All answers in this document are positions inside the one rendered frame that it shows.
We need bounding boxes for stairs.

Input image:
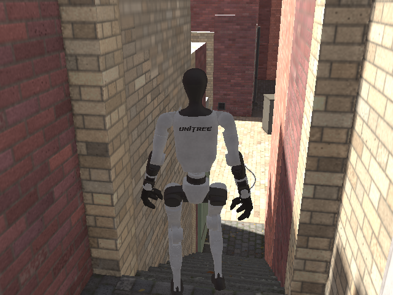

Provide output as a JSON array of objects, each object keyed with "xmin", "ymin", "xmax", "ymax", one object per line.
[{"xmin": 135, "ymin": 253, "xmax": 285, "ymax": 294}]

